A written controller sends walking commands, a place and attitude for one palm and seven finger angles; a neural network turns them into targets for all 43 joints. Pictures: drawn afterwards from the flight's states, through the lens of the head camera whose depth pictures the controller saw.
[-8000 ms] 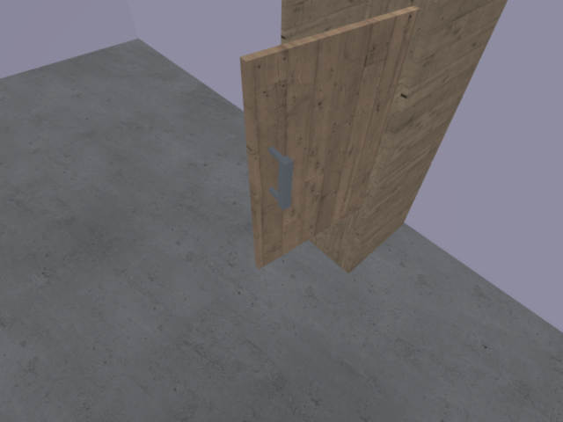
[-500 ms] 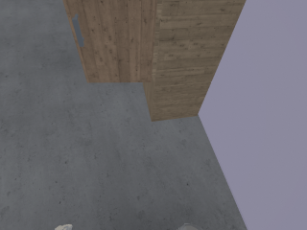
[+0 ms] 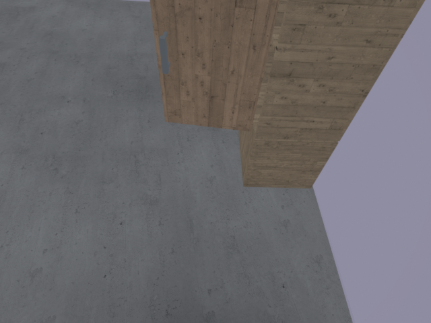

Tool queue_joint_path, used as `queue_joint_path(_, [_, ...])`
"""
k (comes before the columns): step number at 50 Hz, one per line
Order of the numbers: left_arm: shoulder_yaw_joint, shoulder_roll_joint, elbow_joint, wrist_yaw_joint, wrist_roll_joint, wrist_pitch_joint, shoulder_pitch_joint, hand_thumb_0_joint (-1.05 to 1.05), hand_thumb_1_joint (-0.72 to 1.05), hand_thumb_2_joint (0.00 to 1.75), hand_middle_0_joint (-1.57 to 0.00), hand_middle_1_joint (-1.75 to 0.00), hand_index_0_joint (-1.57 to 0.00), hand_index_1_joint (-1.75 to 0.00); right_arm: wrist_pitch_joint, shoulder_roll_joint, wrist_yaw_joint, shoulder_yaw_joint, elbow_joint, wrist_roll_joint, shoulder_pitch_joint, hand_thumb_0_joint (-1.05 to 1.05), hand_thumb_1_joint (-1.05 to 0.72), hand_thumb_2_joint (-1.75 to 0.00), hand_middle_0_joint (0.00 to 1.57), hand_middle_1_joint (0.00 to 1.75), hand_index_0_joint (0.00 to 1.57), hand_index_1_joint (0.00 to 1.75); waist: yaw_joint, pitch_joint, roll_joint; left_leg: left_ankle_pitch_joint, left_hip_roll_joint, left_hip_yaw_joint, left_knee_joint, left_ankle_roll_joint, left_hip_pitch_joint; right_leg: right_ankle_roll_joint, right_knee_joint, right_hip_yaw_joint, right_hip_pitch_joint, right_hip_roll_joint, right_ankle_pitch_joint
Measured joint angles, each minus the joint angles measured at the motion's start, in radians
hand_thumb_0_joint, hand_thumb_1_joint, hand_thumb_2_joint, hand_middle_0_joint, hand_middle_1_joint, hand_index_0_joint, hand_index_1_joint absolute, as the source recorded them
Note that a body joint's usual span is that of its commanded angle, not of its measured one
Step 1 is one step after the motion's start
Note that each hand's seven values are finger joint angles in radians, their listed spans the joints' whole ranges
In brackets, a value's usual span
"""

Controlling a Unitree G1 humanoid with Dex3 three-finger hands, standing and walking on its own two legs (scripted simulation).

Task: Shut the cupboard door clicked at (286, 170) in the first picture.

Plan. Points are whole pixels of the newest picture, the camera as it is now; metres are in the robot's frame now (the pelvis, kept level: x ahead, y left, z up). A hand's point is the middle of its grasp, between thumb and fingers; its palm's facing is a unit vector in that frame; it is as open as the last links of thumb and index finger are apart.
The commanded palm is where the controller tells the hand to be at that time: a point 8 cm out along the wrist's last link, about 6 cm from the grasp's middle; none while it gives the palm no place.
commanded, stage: take the last steps up to it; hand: left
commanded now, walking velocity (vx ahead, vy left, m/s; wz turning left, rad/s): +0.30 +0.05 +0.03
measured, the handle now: (165, 53) +0.92 +0.26 +0.00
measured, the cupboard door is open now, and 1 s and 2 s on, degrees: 83 83 83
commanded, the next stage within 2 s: come to a stop and stand still in 1.20 s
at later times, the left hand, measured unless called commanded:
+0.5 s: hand (149, 256) +0.28 +0.18 -0.16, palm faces -0.05 -0.98 -0.19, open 7.4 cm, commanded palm none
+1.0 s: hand (134, 269) +0.25 +0.21 -0.19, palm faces +0.12 -0.98 -0.15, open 7.3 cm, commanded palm none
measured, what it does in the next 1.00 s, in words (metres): walks ahead: left foot, then right foot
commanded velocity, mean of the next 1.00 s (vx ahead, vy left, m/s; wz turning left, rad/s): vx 0.29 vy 0.03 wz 0.00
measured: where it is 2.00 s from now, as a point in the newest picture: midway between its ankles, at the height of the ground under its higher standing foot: (209, 268)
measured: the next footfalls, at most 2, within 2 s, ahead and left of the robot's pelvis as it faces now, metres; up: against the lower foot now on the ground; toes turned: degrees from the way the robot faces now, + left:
left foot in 0.04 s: +0.06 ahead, +0.12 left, +0.00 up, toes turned +5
right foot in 0.50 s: +0.26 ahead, -0.09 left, +0.00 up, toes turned -7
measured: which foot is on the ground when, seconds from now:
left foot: up 0.00-0.02, down 0.04-0.50, up 0.52-0.94, down 0.96-1.00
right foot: down 0.00-0.04, up 0.06-0.48, down 0.50-0.96, up 0.98-1.00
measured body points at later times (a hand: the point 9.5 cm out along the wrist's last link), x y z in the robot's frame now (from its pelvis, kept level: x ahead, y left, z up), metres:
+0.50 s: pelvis +0.14 +0.01 -0.01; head +0.17 -0.01 +0.43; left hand +0.28 +0.23 -0.15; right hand +0.03 -0.19 -0.17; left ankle +0.02 +0.12 -0.74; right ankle +0.22 -0.09 -0.74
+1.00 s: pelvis +0.33 +0.05 -0.02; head +0.35 +0.07 +0.43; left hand +0.25 +0.27 -0.18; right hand +0.46 -0.19 -0.14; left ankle +0.40 +0.15 -0.74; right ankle +0.23 -0.08 -0.71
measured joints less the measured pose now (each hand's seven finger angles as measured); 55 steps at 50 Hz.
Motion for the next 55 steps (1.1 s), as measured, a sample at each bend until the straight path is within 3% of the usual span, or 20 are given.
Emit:
queue_joint_path(2, [0.004, 0.007, 0.021, -0.004, -0.005, 0.011, 0.032, 0.00, 0.91, 0.90, -0.21, -0.30, -0.20, -0.30, -0.026, -0.004, -0.003, 0.004, -0.015, -0.002, 0.000, 0.01, -0.91, -0.90, 0.19, 0.30, 0.20, 0.30, 0.001, -0.012, 0.004, 0.082, -0.003, 0.005, -0.115, 0.026, 0.046, 0.008, 0.073, -0.004, -0.023, -0.008, -0.049])
queue_joint_path(5, [0.006, 0.021, 0.056, -0.003, -0.005, 0.046, 0.038, 0.00, 0.91, 0.90, -0.20, -0.30, -0.20, -0.30, -0.055, 0.018, -0.020, 0.011, -0.027, -0.011, 0.002, 0.01, -0.91, -0.90, 0.19, 0.30, 0.20, 0.30, -0.002, -0.008, -0.012, 0.086, -0.016, 0.024, -0.070, 0.063, 0.048, -0.018, 0.377, 0.053, -0.144, -0.002, -0.176])
queue_joint_path(7, [0.005, 0.023, 0.068, -0.008, -0.003, 0.053, 0.023, 0.01, 0.91, 0.90, -0.20, -0.30, -0.20, -0.30, -0.067, 0.033, -0.031, 0.020, -0.027, -0.010, 0.026, 0.01, -0.91, -0.90, 0.19, 0.30, 0.20, 0.30, -0.008, -0.014, -0.008, 0.074, -0.022, 0.025, -0.109, 0.070, 0.082, -0.030, 0.540, 0.069, -0.233, 0.012, -0.139])
queue_joint_path(10, [0.001, 0.019, 0.053, -0.016, -0.003, 0.043, -0.016, 0.01, 0.91, 0.90, -0.20, -0.30, -0.19, -0.30, -0.080, 0.055, -0.040, 0.034, -0.001, -0.007, 0.072, 0.00, -0.91, -0.90, 0.19, 0.30, 0.20, 0.30, -0.013, -0.017, 0.002, 0.107, -0.032, 0.020, -0.211, 0.070, 0.152, -0.029, 0.602, 0.074, -0.326, 0.016, -0.043])
queue_joint_path(17, [-0.009, -0.012, -0.002, -0.020, -0.007, 0.027, -0.132, 0.01, 0.91, 0.90, -0.20, -0.30, -0.19, -0.30, -0.084, 0.086, -0.042, 0.044, 0.080, -0.003, 0.178, 0.01, -0.91, -0.90, 0.20, 0.30, 0.20, 0.30, -0.038, -0.009, 0.024, 0.114, -0.052, 0.019, -0.340, 0.070, 0.283, -0.023, 0.399, 0.072, -0.393, 0.011, 0.082])
queue_joint_path(23, [-0.009, -0.032, -0.041, -0.025, -0.008, 0.023, -0.221, 0.00, 0.91, 0.90, -0.20, -0.30, -0.19, -0.30, -0.078, 0.088, -0.044, 0.040, 0.127, -0.010, 0.247, 0.01, -0.91, -0.90, 0.20, 0.30, 0.20, 0.30, -0.084, 0.008, 0.043, 0.025, -0.045, 0.031, -0.306, 0.043, 0.342, -0.045, 0.217, 0.048, -0.327, 0.040, 0.087])
queue_joint_path(25, [-0.009, -0.031, -0.060, -0.027, -0.007, 0.000, -0.235, 0.00, 0.91, 0.90, -0.20, -0.30, -0.19, -0.30, -0.075, 0.089, -0.043, 0.038, 0.142, -0.006, 0.275, 0.01, -0.91, -0.90, 0.20, 0.30, 0.20, 0.30, -0.090, 0.010, 0.045, -0.048, -0.033, 0.024, -0.196, 0.032, 0.318, -0.068, 0.128, 0.041, -0.254, 0.056, 0.107])
queue_joint_path(27, [-0.006, -0.041, -0.068, -0.018, -0.010, -0.030, -0.249, 0.00, 0.91, 0.90, -0.20, -0.30, -0.19, -0.30, -0.059, 0.083, -0.038, 0.034, 0.155, 0.005, 0.263, 0.01, -0.91, -0.90, 0.20, 0.30, 0.20, 0.30, -0.088, 0.034, 0.062, -0.114, -0.009, -0.005, 0.101, 0.044, 0.204, -0.092, 0.174, 0.021, -0.247, 0.069, 0.093])
queue_joint_path(29, [-0.010, -0.052, -0.068, -0.010, -0.016, -0.040, -0.235, 0.00, 0.91, 0.90, -0.20, -0.30, -0.20, -0.30, -0.042, 0.072, -0.034, 0.023, 0.157, 0.006, 0.233, 0.01, -0.91, -0.90, 0.20, 0.30, 0.20, 0.30, -0.086, 0.042, 0.073, -0.089, 0.002, -0.034, 0.369, 0.049, 0.067, -0.100, 0.167, 0.003, -0.212, 0.081, 0.059])
queue_joint_path(31, [-0.012, -0.062, -0.055, -0.001, -0.018, -0.040, -0.202, 0.00, 0.91, 0.90, -0.20, -0.30, -0.20, -0.30, -0.033, 0.060, -0.032, 0.012, 0.143, 0.000, 0.194, 0.01, -0.91, -0.90, 0.20, 0.30, 0.20, 0.30, -0.083, 0.035, 0.075, -0.004, 0.025, -0.041, 0.477, 0.043, -0.046, -0.094, 0.103, -0.006, -0.165, 0.094, 0.067])
queue_joint_path(33, [0.011, -0.065, -0.042, 0.018, -0.028, -0.049, -0.164, -0.02, 0.93, 0.90, -0.21, -0.30, -0.20, -0.30, -0.033, 0.053, -0.031, 0.005, 0.118, -0.005, 0.157, 0.01, -0.91, -0.90, 0.20, 0.30, 0.20, 0.30, -0.080, 0.020, 0.071, 0.057, 0.051, -0.043, 0.466, 0.030, -0.130, -0.095, 0.028, -0.012, -0.119, 0.106, 0.086])
queue_joint_path(37, [0.018, -0.032, -0.002, 0.017, -0.016, -0.057, -0.101, -0.03, 0.96, 0.90, -0.21, -0.30, -0.20, -0.30, -0.038, 0.046, -0.024, -0.004, 0.066, -0.007, 0.086, 0.01, -0.91, -0.90, 0.19, 0.30, 0.20, 0.30, -0.058, -0.008, 0.055, 0.119, 0.081, -0.029, 0.297, 0.005, -0.208, -0.094, -0.083, -0.013, -0.039, 0.113, 0.103])
queue_joint_path(44, [-0.002, -0.029, 0.081, -0.003, -0.007, -0.041, 0.010, -0.01, 0.93, 0.90, -0.20, -0.30, -0.20, -0.30, -0.052, 0.029, -0.003, -0.001, 0.004, -0.004, -0.040, 0.01, -0.91, -0.90, 0.19, 0.30, 0.20, 0.30, -0.007, -0.013, 0.039, 0.165, 0.059, -0.002, 0.012, 0.011, -0.165, -0.051, -0.111, -0.004, 0.068, 0.090, 0.036])
queue_joint_path(47, [-0.004, -0.035, 0.105, -0.005, -0.009, -0.027, 0.060, -0.01, 0.92, 0.90, -0.20, -0.30, -0.20, -0.30, -0.072, 0.022, -0.001, 0.007, -0.020, -0.006, -0.070, 0.01, -0.91, -0.90, 0.19, 0.30, 0.20, 0.30, 0.008, -0.015, 0.034, 0.182, 0.036, 0.019, -0.109, 0.023, -0.077, -0.022, -0.028, 0.003, 0.079, 0.068, -0.048])
queue_joint_path(48, [-0.005, -0.041, 0.108, -0.006, -0.010, -0.020, 0.076, 0.00, 0.92, 0.90, -0.20, -0.30, -0.20, -0.30, -0.085, 0.014, -0.004, 0.008, -0.032, -0.011, -0.077, 0.01, -0.91, -0.90, 0.19, 0.30, 0.20, 0.30, 0.008, -0.018, 0.045, 0.235, 0.038, 0.014, -0.130, 0.042, -0.062, -0.026, 0.058, 0.004, 0.049, 0.065, -0.090])
queue_joint_path(50, [-0.008, -0.035, 0.113, -0.005, -0.012, -0.001, 0.069, 0.00, 0.91, 0.90, -0.20, -0.30, -0.20, -0.30, -0.097, 0.027, -0.018, 0.012, -0.043, -0.014, -0.091, 0.00, -0.91, -0.90, 0.19, 0.30, 0.20, 0.30, 0.005, 0.003, 0.019, 0.215, 0.017, 0.033, -0.058, 0.063, -0.071, -0.046, 0.336, 0.054, -0.058, 0.048, -0.172])
queue_joint_path(52, [-0.008, -0.029, 0.108, -0.005, -0.010, 0.010, 0.048, 0.00, 0.91, 0.90, -0.20, -0.30, -0.20, -0.30, -0.095, 0.040, -0.027, 0.021, -0.048, -0.012, -0.077, 0.00, -0.91, -0.90, 0.19, 0.30, 0.20, 0.30, 0.007, 0.004, 0.003, 0.167, 0.003, 0.049, -0.059, 0.070, -0.049, -0.060, 0.562, 0.083, -0.176, 0.047, -0.156])
queue_joint_path(55, [-0.005, -0.027, 0.078, -0.010, -0.005, 0.013, 0.005, 0.00, 0.91, 0.90, -0.20, -0.30, -0.19, -0.30, -0.091, 0.057, -0.037, 0.032, -0.030, -0.009, -0.036, 0.00, -0.91, -0.90, 0.19, 0.30, 0.20, 0.30, 0.006, -0.003, 0.005, 0.172, -0.014, 0.055, -0.138, 0.067, 0.009, -0.057, 0.650, 0.083, -0.297, 0.036, -0.080])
